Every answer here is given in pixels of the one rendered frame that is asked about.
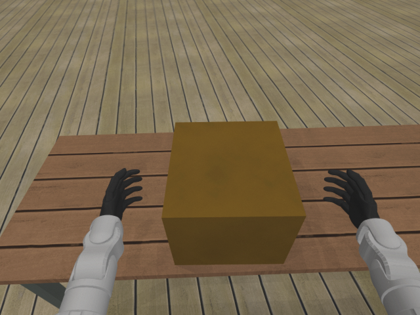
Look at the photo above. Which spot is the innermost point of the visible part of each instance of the left robot hand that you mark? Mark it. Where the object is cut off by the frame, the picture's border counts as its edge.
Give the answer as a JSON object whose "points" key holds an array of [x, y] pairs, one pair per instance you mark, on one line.
{"points": [[114, 202]]}

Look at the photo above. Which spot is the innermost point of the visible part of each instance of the table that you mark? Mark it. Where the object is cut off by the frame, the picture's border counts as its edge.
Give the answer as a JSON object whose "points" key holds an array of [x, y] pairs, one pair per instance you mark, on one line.
{"points": [[43, 239]]}

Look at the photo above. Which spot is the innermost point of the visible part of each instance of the left robot forearm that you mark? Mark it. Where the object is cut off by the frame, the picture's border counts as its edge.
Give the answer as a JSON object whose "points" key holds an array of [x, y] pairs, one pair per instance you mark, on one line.
{"points": [[91, 283]]}

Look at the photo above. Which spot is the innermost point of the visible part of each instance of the carton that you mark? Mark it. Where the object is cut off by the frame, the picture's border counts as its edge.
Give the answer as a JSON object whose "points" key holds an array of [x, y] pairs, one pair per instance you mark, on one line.
{"points": [[231, 196]]}

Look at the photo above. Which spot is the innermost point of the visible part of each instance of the right robot forearm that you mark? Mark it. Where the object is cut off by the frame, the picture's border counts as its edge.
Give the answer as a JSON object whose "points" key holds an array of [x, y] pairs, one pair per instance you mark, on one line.
{"points": [[394, 275]]}

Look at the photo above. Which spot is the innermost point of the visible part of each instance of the right robot hand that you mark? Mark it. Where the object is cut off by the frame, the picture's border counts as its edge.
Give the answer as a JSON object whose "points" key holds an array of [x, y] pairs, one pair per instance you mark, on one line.
{"points": [[358, 201]]}

